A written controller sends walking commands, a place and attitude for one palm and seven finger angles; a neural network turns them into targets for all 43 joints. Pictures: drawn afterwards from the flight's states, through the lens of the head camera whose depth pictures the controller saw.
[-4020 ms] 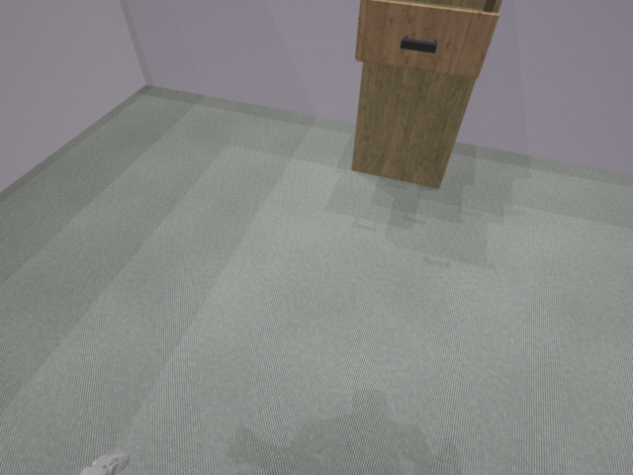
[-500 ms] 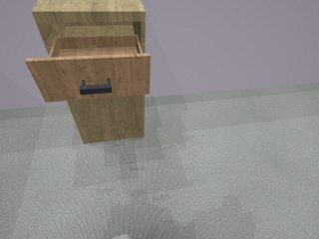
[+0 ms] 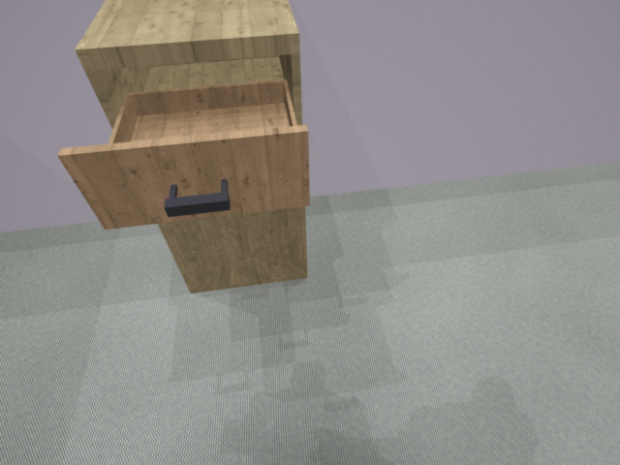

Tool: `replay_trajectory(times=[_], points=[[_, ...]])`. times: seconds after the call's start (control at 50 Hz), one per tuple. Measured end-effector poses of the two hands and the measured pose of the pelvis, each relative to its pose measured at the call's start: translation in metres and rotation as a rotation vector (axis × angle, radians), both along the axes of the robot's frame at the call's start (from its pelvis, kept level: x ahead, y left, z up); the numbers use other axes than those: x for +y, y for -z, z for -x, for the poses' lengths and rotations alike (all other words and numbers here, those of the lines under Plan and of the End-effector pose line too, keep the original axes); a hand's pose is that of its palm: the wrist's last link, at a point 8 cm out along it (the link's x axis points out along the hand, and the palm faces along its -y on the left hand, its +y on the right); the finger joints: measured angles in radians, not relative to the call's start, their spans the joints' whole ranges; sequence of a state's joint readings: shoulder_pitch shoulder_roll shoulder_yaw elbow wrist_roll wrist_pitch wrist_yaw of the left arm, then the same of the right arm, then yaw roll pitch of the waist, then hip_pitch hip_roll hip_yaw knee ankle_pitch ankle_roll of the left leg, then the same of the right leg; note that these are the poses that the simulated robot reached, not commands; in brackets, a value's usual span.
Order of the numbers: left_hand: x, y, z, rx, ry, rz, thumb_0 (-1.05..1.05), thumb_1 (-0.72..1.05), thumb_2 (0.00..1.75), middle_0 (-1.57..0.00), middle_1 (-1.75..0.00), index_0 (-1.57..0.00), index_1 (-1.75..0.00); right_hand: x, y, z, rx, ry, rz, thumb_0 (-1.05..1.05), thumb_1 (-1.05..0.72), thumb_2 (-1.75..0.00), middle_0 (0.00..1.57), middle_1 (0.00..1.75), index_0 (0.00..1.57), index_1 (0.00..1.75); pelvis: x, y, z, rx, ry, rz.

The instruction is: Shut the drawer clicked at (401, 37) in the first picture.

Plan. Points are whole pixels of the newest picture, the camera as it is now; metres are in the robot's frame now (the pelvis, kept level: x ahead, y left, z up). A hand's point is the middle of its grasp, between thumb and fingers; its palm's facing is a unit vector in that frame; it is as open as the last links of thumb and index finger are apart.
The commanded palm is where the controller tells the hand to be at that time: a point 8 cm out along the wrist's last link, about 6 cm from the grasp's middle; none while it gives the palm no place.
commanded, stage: turn to face it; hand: left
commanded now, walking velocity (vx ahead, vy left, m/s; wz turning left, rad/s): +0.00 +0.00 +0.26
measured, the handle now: (198, 195) +0.54 +0.21 +0.02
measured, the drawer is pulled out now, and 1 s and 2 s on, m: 0.29 0.29 0.29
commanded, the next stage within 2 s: take the last steps up to it in 0.10 s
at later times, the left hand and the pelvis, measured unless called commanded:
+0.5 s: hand out of the picture -0.08 +0.18 -0.18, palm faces +0.24 -0.95 -0.19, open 7.3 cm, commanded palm none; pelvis -0.01 +0.00 +0.00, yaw +9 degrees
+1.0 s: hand out of the picture +0.15 +0.15 -0.16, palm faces +0.20 -0.95 -0.24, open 7.2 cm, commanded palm none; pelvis +0.12 -0.05 +0.00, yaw +8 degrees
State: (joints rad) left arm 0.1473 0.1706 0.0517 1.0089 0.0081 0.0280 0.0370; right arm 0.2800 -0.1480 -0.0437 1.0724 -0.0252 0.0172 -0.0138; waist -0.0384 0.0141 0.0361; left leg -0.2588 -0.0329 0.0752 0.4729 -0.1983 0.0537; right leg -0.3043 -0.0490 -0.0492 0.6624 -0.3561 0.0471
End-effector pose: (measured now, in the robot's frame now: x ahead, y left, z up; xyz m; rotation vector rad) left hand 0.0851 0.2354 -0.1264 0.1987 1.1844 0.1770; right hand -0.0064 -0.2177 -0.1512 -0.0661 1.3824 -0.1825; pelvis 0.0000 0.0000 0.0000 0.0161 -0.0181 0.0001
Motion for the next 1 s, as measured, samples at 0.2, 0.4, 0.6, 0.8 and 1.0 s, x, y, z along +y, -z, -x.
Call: replay_trajectory(times=[0.2, 0.4, 0.6, 0.8, 1.0], points=[[-0.025, -0.011, 0.044, -0.003, -0.104, -0.019, 0.0, 0.92, 0.9, -0.21, -0.3, -0.21, -0.3, -0.035, 0.0, -0.035, -0.028, -0.088, -0.009, 0.01, -0.91, -0.9, 0.2, 0.3, 0.2, 0.3, -0.025, -0.005, 0.006, -0.012, -0.089, -0.019], [-0.015, 0.007, 0.136, 0.136, -0.239, 0.043, 0.0, 0.91, 0.9, -0.21, -0.3, -0.21, -0.3, -0.029, -0.018, -0.081, -0.099, -0.247, 0.061, 0.01, -0.91, -0.9, 0.2, 0.3, 0.2, 0.3, -0.011, -0.005, 0.013, 0.001, -0.149, -0.001], [-0.003, 0.018, 0.161, 0.285, -0.255, 0.115, 0.01, 0.91, 0.9, -0.2, -0.3, -0.2, -0.3, 0.006, -0.024, -0.061, -0.084, -0.232, 0.06, 0.01, -0.91, -0.9, 0.2, 0.3, 0.2, 0.3, 0.008, -0.007, -0.006, -0.014, -0.149, 0.013], [-0.011, 0.01, 0.033, 0.153, -0.157, 0.055, 0.01, 0.91, 0.9, -0.2, -0.3, -0.2, -0.3, -0.009, -0.002, -0.023, 0.145, -0.112, -0.016, 0.01, -0.9, -0.9, 0.2, 0.3, 0.2, 0.3, -0.015, 0.001, -0.059, 0.003, -0.117, -0.018], [-0.045, 0.002, -0.049, 0.031, -0.178, 0.014, 0.0, 0.93, 0.9, -0.2, -0.3, -0.2, -0.3, -0.056, 0.003, -0.124, 0.091, -0.143, 0.0, 0.01, -0.91, -0.9, 0.2, 0.3, 0.2, 0.3, -0.047, 0.0, -0.123, -0.01, -0.135, -0.006]])
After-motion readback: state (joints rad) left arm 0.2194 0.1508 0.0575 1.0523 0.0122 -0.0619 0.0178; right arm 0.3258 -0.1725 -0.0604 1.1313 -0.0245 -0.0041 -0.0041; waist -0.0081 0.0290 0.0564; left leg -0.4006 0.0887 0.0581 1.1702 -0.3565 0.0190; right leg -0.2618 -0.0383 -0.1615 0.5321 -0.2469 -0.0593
